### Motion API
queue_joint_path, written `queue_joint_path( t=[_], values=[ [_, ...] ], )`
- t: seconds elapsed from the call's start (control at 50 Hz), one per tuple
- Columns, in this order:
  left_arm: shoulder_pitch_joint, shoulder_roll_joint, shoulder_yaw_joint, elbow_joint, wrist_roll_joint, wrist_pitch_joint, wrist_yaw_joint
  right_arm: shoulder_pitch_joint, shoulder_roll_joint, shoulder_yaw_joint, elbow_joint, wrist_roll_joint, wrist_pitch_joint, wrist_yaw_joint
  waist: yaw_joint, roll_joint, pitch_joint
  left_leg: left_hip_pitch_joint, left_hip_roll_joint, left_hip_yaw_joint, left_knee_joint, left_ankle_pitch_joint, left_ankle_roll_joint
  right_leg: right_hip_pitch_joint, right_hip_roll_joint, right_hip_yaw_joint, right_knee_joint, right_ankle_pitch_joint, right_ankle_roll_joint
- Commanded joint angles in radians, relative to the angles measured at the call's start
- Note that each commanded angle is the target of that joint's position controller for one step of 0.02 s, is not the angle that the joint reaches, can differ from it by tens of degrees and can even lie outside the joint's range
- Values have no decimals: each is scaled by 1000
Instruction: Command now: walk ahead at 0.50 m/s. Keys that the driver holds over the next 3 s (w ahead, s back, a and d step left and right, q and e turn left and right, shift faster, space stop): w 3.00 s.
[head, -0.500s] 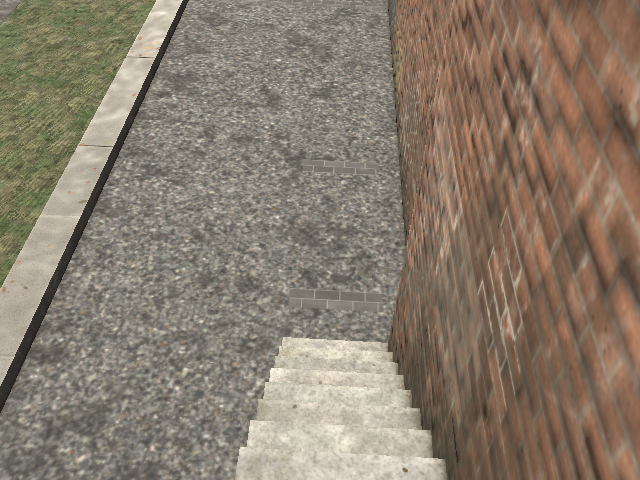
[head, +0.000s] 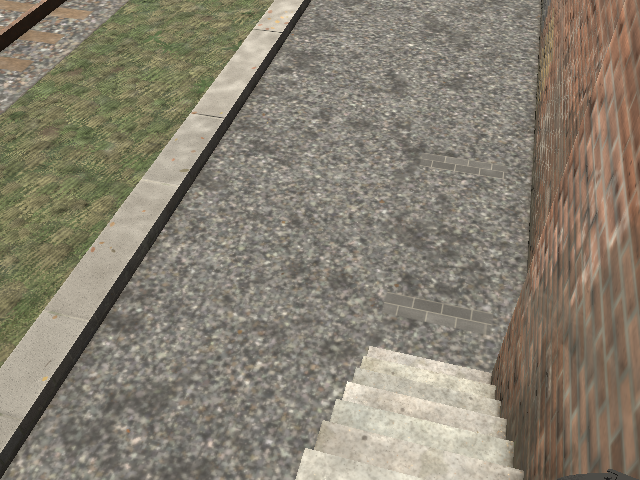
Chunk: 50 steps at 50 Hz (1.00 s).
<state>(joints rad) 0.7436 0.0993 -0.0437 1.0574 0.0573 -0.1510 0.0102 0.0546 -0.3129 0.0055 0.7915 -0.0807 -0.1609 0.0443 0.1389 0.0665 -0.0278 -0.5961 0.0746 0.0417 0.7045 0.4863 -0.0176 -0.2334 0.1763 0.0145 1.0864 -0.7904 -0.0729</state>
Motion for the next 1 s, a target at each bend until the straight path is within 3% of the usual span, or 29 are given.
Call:
queue_joint_path(
  t=[0.02,0.04,0.08,0.1,0.12,0.14,0.18,0.22,0.26,0.3,0.36,0.38,0.42,0.46,0.48,0.5,0.52,0.54,0.58,0.6,0.64,0.7,0.78,0.86,0.92,0.94,0.96,0.98,1.0],
  values=[
    [-80,155,18,-101,-29,0,-8,432,-59,-9,111,9,66,19,-229,-75,207,796,-52,78,-332,-12,46,-686,-114,250,36,666,62],
    [-132,193,75,-48,-198,72,48,396,40,-3,114,71,76,-40,-213,24,66,758,13,22,-478,288,66,-477,-111,71,453,656,-21],
    [31,179,89,-120,-169,129,71,581,-57,-34,129,99,93,-46,-139,137,-273,1399,417,-277,106,971,237,-883,-26,65,1177,-355,-17],
    [39,188,67,-148,-129,121,79,663,-110,-63,160,129,108,-22,-174,173,-389,1519,533,-355,161,807,314,-1093,-119,132,1271,-259,-56],
    [-53,186,73,-127,-69,122,78,679,-74,-67,156,140,112,-20,-205,-10,-245,1254,471,-322,19,380,308,-1100,-142,183,1090,-130,-74],
    [-29,-69,-13,-188,39,98,-45,623,-213,-112,202,-108,95,31,-246,-139,-173,1060,479,-426,-63,-20,482,-1174,-199,255,1063,162,18],
    [-91,9,19,-133,53,119,-86,421,-38,-47,195,-172,79,15,-165,-283,298,361,426,-386,-285,-341,424,-1119,-327,329,369,646,48],
    [-19,150,79,-20,42,147,-137,443,74,8,232,-59,28,6,-64,-92,243,-209,245,-173,-151,-806,387,-592,-273,99,276,998,29],
    [-127,91,56,-69,94,138,-160,322,125,31,227,-32,-8,-20,-47,38,213,-226,183,-159,-145,-848,299,-573,-292,159,152,1226,-5],
    [-280,49,32,-118,73,122,-155,245,-16,18,207,-86,-39,-18,-61,-67,106,-399,128,40,14,-1033,187,-143,-272,85,-87,1559,5],
    [-317,191,63,-134,102,126,-135,340,-51,22,216,-59,-29,-14,-86,26,142,-327,144,56,203,-1223,116,-9,-207,-28,-152,1345,68],
    [-399,214,62,-163,91,129,-124,393,-78,8,208,0,-8,-18,-144,-12,163,-90,189,-13,261,-1232,111,-182,-224,-17,-397,1151,77],
    [-503,173,35,-224,66,125,-104,479,-166,-14,237,8,47,-22,-174,8,203,77,266,-212,325,-1134,124,-165,-240,-31,-693,1015,64],
    [-115,277,98,-86,41,86,-87,451,-211,-31,218,-36,112,28,-24,-90,21,69,152,-146,798,-1007,42,278,-229,-19,-800,1033,13],
    [13,418,148,-22,65,75,-93,628,-93,-11,304,-42,112,86,-23,-273,-65,-137,32,-103,1229,-1106,20,500,-272,41,-614,1150,-108],
    [56,510,165,-36,91,66,-98,702,-25,-25,249,28,96,97,-75,-405,-173,-474,-49,-15,1573,-1217,21,738,-330,70,-293,1840,-93],
    [191,508,161,0,27,53,-128,458,-18,-19,75,52,54,101,20,-449,-225,-778,-107,10,1460,-1231,13,738,-501,563,-574,1090,-312],
    [95,411,146,-9,11,46,-134,252,-66,-26,50,84,35,43,61,-270,16,-905,-28,-24,1493,-1200,1,555,-550,553,-616,824,-324],
    [-6,208,74,-9,97,51,-126,295,-31,8,69,68,26,10,-112,-52,-25,-730,102,-147,1387,-915,77,241,-444,304,-447,1096,-183],
    [-67,106,40,-25,96,25,-112,363,76,39,55,45,44,6,-197,-75,47,-768,151,-214,1155,-680,82,63,-441,309,-424,1023,-166],
    [-341,19,-7,-176,-6,-1,-85,446,39,38,138,-11,72,23,-234,-20,98,-443,134,-164,654,-309,35,-449,-356,200,-501,841,-203],
    [-201,262,39,-131,48,-31,-63,285,-5,21,88,-1,64,70,-184,-88,37,-318,70,-105,691,-249,-6,-444,-329,235,-385,970,-163],
    [-39,151,12,-137,8,6,-24,54,-51,8,86,20,52,43,-72,-18,-5,-242,44,-65,117,164,49,-293,-243,207,-125,670,-49],
    [-122,196,22,-223,-33,48,-43,15,-76,-6,77,27,76,40,-57,-78,157,-100,24,-63,-109,-151,25,-337,-288,360,-121,658,-93],
    [-228,193,32,-217,-1,66,-68,226,-43,-9,120,28,74,30,-126,-152,104,100,22,-92,-247,-316,51,-231,-284,462,94,856,-129],
    [-212,175,35,-201,-28,76,-82,344,-60,-30,160,57,68,21,-176,15,90,325,-38,5,-575,-389,43,-284,-217,408,248,813,-122],
    [-152,264,57,-154,22,78,-140,617,-120,-63,247,53,72,19,-275,88,1,814,-31,64,-436,-225,102,-530,-136,262,606,925,-54],
    [-141,238,68,-155,21,60,-187,876,-170,-94,315,40,87,24,-349,284,-224,1276,203,-148,-91,354,341,-869,-4,133,1197,158,53],
    [-104,188,67,-194,-4,51,-197,701,-218,-103,267,16,89,47,-232,119,-271,1314,310,-210,33,555,387,-1094,-27,52,1259,-61,14]
  ],
)
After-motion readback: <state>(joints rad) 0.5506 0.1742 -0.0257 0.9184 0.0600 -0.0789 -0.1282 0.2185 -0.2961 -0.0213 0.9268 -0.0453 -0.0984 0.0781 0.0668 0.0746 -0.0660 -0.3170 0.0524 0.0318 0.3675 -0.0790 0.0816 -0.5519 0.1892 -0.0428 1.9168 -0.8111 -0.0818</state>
